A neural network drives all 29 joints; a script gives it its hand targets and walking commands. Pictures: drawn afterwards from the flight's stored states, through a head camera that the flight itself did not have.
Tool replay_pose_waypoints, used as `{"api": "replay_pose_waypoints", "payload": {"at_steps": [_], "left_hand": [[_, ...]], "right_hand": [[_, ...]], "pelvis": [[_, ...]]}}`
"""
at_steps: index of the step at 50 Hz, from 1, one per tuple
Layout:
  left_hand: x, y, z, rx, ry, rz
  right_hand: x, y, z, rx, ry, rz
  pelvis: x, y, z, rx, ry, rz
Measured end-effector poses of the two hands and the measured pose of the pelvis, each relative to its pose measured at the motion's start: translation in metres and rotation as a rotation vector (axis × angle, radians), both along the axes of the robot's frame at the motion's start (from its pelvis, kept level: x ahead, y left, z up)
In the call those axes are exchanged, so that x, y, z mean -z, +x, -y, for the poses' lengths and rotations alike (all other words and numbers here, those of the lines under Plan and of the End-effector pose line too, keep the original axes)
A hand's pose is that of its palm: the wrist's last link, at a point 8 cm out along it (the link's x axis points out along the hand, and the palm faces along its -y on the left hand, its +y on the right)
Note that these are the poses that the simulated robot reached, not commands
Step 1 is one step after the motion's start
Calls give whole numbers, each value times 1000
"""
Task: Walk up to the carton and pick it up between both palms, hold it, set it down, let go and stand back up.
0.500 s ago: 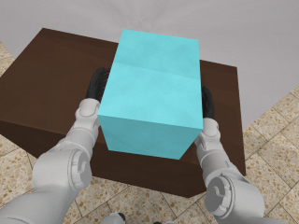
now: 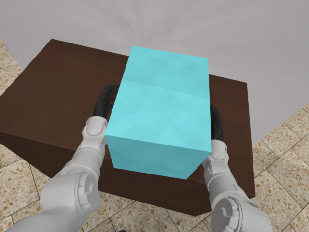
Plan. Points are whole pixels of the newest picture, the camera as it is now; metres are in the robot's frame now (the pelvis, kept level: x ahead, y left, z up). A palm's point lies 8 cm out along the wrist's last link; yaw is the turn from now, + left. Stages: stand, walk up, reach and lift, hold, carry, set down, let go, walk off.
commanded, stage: reach and lift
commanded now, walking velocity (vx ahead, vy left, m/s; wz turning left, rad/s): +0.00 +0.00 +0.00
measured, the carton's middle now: (159, 114) +0.43 +0.01 -0.01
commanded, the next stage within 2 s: none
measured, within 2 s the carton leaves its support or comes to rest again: leaves its support in 0.58 s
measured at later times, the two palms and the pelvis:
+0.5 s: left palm (101, 113) +0.39 +0.17 +0.02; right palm (214, 133) +0.37 -0.14 +0.01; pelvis +0.00 +0.00 +0.00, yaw +0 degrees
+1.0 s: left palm (91, 122) +0.36 +0.19 +0.03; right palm (213, 135) +0.35 -0.13 +0.04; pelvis -0.02 +0.01 +0.00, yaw +1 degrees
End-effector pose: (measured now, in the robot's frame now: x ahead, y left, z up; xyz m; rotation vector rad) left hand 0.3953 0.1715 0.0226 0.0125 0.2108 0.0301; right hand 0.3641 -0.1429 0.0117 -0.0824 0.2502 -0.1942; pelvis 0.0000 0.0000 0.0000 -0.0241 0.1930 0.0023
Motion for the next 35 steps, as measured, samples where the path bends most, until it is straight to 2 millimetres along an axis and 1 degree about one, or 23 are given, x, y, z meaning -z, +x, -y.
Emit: {"api": "replay_pose_waypoints", "payload": {"at_steps": [13,23,30,35], "left_hand": [[-1,0,0,-1,9,0],[0,-1,-1,-10,-2,-1],[-1,-7,-6,-43,-41,32],[-2,-13,-12,-50,-52,50]], "right_hand": [[0,1,0,-5,-6,2],[0,2,-1,-14,-15,10],[-9,4,-5,-48,-61,49],[-17,1,-11,-57,-74,74]], "pelvis": [[-1,1,1,2,3,-21],[-1,1,-2,5,2,-49],[-1,0,-6,-5,-3,-74],[-1,-4,-8,-13,-6,-67]]}}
